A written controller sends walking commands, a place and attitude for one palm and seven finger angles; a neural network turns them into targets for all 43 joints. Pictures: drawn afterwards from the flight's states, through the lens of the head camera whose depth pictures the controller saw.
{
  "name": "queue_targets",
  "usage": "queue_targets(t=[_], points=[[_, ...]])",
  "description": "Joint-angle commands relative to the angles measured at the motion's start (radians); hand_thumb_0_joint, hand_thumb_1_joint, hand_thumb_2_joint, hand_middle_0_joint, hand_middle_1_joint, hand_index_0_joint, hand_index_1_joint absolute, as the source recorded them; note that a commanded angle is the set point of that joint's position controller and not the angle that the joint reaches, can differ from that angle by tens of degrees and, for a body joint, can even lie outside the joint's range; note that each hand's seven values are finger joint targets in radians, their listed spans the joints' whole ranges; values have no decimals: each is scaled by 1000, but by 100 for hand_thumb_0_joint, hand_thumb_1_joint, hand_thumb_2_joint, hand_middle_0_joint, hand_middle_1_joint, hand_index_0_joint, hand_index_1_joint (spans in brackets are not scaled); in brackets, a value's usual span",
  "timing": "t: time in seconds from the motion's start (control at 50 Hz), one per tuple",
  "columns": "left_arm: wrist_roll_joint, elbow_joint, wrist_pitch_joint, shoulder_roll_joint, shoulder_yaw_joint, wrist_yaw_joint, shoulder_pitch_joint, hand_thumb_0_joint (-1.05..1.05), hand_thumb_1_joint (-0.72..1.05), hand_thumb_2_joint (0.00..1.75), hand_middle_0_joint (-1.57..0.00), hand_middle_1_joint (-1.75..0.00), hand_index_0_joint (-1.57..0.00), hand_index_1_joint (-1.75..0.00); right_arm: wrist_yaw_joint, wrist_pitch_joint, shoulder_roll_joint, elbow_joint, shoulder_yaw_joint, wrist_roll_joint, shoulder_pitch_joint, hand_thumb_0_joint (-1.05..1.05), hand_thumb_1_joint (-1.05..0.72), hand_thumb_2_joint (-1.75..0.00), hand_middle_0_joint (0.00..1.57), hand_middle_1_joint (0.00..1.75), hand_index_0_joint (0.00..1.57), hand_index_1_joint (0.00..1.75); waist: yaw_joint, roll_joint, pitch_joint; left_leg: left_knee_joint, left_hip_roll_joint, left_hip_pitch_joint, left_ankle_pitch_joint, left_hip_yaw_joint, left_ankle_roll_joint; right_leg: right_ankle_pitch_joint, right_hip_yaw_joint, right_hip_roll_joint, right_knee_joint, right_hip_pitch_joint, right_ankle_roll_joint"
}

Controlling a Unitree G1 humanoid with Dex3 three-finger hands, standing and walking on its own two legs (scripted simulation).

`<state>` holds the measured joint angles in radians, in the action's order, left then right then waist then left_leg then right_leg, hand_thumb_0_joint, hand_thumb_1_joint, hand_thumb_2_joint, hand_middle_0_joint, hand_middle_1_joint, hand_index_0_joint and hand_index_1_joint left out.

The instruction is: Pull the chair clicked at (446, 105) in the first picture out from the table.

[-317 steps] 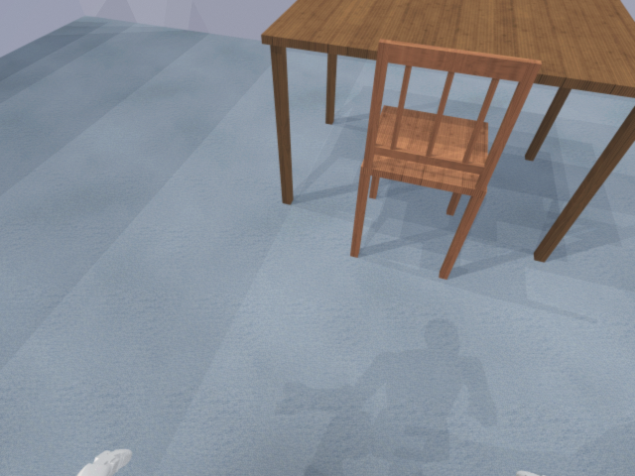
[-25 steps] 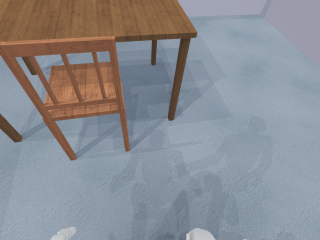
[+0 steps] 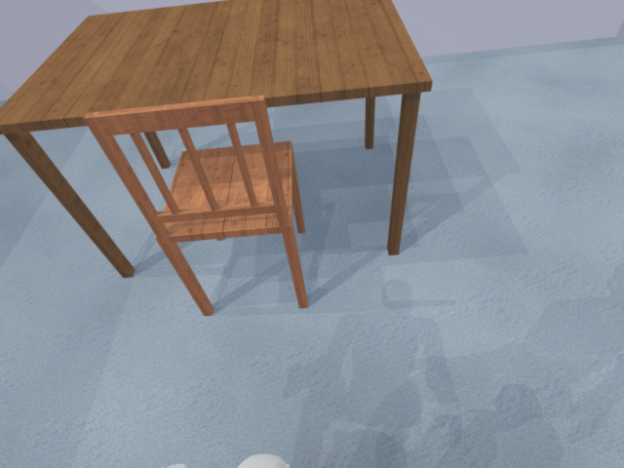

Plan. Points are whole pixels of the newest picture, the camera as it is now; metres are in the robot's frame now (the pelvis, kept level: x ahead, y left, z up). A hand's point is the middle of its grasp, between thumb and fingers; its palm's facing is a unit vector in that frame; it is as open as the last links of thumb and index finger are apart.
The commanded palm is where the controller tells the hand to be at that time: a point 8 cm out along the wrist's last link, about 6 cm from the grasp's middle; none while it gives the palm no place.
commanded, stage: take the last steps up to it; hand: left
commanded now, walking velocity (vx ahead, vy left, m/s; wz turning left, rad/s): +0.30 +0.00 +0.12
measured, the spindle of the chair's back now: (199, 171) +0.77 +0.31 -0.10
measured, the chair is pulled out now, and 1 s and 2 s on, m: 0.00 0.00 0.00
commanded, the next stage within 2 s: come to a stop and stand still in 1.04 s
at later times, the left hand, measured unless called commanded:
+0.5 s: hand out of the picture -0.05 +0.22 -0.18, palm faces +0.13 -0.98 -0.12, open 7.4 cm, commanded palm none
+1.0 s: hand (226, 350) +0.35 +0.19 -0.17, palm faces -0.01 -0.98 -0.21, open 7.4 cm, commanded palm none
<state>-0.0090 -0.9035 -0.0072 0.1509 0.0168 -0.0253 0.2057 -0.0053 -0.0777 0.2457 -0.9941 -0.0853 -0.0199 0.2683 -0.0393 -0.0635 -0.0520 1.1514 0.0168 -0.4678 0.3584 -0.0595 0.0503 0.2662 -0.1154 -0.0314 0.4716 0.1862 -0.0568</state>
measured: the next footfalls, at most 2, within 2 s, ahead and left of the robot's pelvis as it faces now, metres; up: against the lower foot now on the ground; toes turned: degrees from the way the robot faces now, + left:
left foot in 0.38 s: +0.06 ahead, +0.15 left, +0.00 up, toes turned +9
right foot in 0.90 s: +0.35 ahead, -0.07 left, +0.00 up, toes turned -6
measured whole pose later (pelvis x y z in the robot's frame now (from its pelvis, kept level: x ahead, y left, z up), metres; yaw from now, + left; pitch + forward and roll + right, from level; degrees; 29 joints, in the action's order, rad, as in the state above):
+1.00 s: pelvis +0.23 +0.01 -0.02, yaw +1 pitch -2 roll +0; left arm -0.01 -1.00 0.05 0.16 0.04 0.00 0.11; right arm 0.02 0.01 0.13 -1.17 -0.04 -0.01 0.44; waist -0.06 -0.04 -0.10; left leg 1.21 -0.07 -0.26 0.46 0.03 -0.03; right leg 0.22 -0.14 0.01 0.61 0.37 -0.09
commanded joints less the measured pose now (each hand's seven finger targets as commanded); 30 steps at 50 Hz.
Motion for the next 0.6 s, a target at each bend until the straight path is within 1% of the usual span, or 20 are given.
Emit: queue_targets(t=[0.0, 0.04, 0.06, 0.12, 0.14, 0.16, 0.24, 0.26, 0.3, 0.32, 0.34, 0.36, 0.38, 0.4, 0.42, 0.44, 0.46, 0.48, 0.52, 0.58], points=[[-6, 27, 35, 173, 53, -6, 72, 0, 90, 90, -20, -30, -20, -30, -5, 21, 55, 42, -5, -9, -5, 0, -90, -90, 20, 30, 20, 30, 49, 223, 16, 2, -42, -83, -49, 5, 13, -123, 193, -236, -238, -73, -44], [-10, -9, 45, 172, 54, -4, 138, 0, 90, 90, -20, -30, -20, -30, -10, 28, 54, 48, -4, -12, -40, 0, -90, -90, 20, 30, 20, 30, 70, 206, 10, -34, -61, -110, -53, 16, 9, -3, 228, -257, -272, -113, -48], [-13, -21, 49, 174, 55, -3, 152, 0, 90, 90, -20, -30, -20, -30, -12, 33, 49, 49, -1, -13, -56, 0, -90, -90, 20, 30, 20, 30, 72, 187, 2, -65, -75, -116, -53, 21, 6, 50, 239, -267, -287, -116, -54], [-19, -60, 60, 167, 50, 2, 203, 0, 90, 90, -20, -30, -20, -30, -17, 48, 36, 57, 8, -13, -104, 0, -90, -90, 20, 30, 20, 30, 86, 190, -23, -188, -97, -105, -39, 51, -5, 143, 256, -278, -328, -116, -72], [-23, -76, 62, 170, 51, 5, 222, 0, 90, 90, -20, -30, -20, -30, -19, 52, 28, 57, 9, -11, -116, 0, -90, -90, 20, 30, 20, 30, 93, 207, -23, -233, -96, -92, -17, 66, -11, 173, 256, -278, -336, -121, -78], [-25, -89, 63, 168, 50, 6, 237, 0, 90, 90, -20, -30, -20, -30, -19, 57, 25, 60, 13, -10, -132, 0, -90, -90, 20, 30, 20, 30, 98, 201, -29, -281, -98, -71, 1, 77, -17, 189, 267, -286, -344, -109, -90], [-28, -144, 59, 173, 49, 11, 264, 0, 90, 90, -20, -30, -20, -30, -17, 81, -10, 52, 28, -3, -143, 0, -90, -90, 20, 30, 20, 30, 103, 201, -28, -466, -73, 64, 64, 133, -44, 134, 243, -282, -322, -67, -107], [-26, -154, 58, 171, 48, 12, 259, 0, 90, 90, -20, -30, -20, -30, -15, 88, -19, 43, 32, -1, -119, 0, -90, -90, 20, 30, 20, 30, 88, 192, -18, -527, -61, 115, 45, 146, -50, 114, 223, -264, -299, -51, -102], [-13, -172, 52, 162, 48, 16, 228, 0, 90, 90, -20, -30, -20, -30, -5, 105, -22, 1, 37, -1, -21, 0, -90, -90, 20, 30, 20, 30, 39, 176, 8, -702, -37, 327, -80, 194, -51, 140, 137, -201, -214, 51, -55], [-7, -178, 50, 133, 41, 20, 217, 0, 90, 90, -20, -30, -20, -30, 5, 116, 8, -27, 33, 2, 40, 0, -90, -90, 20, 30, 20, 30, 10, 102, 24, -766, -62, 468, -83, 164, -55, 147, 96, -159, -124, 147, -20], [-5, -166, 48, 84, 29, 26, 220, 0, 90, 90, -20, -30, -20, -30, 14, 121, 86, -52, 12, -2, 133, 0, -90, -90, 20, 30, 20, 30, -34, -97, 54, -838, -228, 607, 51, -73, -109, 188, 28, -81, 84, 313, 28], [-8, -134, 47, 54, 19, 29, 183, 0, 90, 90, -20, -30, -20, -30, 22, 118, 172, -63, -6, -7, 214, 0, -90, -90, 20, 30, 20, 30, -64, -258, 33, -976, -429, 623, 163, -335, -199, 295, -43, -11, 331, 466, 60], [-19, -107, 43, 87, 29, 29, 120, 0, 90, 90, -20, -30, -20, -30, 28, 111, 182, -60, -8, -6, 218, 0, -90, -90, 20, 30, 20, 30, -68, -130, -32, -1010, -479, 541, 191, -368, -245, 290, 37, -41, 467, 511, 46], [-26, -120, 34, 92, 34, 29, 109, 0, 90, 90, -20, -30, -20, -30, 33, 114, 126, -56, 8, -5, 167, 0, -90, -90, 20, 30, 20, 30, -44, -97, -82, -1030, -425, 461, 176, -297, -219, 215, 74, -69, 534, 501, 45], [-26, -141, 32, 82, 36, 35, 112, 0, 90, 90, -20, -30, -20, -30, 36, 119, 84, -52, 22, -3, 121, 0, -90, -90, 20, 30, 20, 30, -20, -100, -136, -1034, -382, 396, 104, -227, -200, 143, 86, -83, 576, 495, 48], [-23, -159, 33, 87, 38, 43, 136, 0, 90, 90, -20, -30, -20, -30, 37, 126, 49, -42, 32, 0, 88, 0, -90, -90, 20, 30, 20, 30, 6, -58, -141, -1031, -353, 363, 23, -162, -190, 83, 91, -94, 598, 469, 51], [-22, -170, 31, 69, 38, 46, 162, 0, 90, 90, -20, -30, -20, -30, 36, 136, 36, -40, 37, 1, 83, 0, -90, -90, 20, 30, 20, 30, 23, -46, -136, -1027, -323, 354, -95, -96, -181, 28, 89, -92, 613, 453, 62], [-23, -178, 29, 58, 41, 47, 175, 0, 90, 90, -20, -30, -20, -30, 38, 145, 15, -45, 34, 1, 99, 0, -90, -90, 20, 30, 20, 30, 31, -28, -113, -1009, -299, 382, -239, -44, -177, -7, 81, -84, 623, 449, 69], [-23, -174, 23, 50, 42, 45, 173, 0, 90, 90, -20, -30, -20, -30, 43, 157, 13, -49, 35, 4, 132, 0, -90, -90, 20, 30, 20, 30, 37, -17, -73, -971, -281, 433, -466, 18, -181, -39, 76, -73, 640, 466, 78], [-20, -150, 15, 52, 46, 45, 116, 0, 90, 90, -20, -30, -20, -30, 47, 162, 11, -67, 41, 6, 162, 0, -90, -90, 20, 30, 20, 30, 43, -49, -82, -953, -279, 449, -614, 52, -176, -80, 74, -73, 635, 510, 82]])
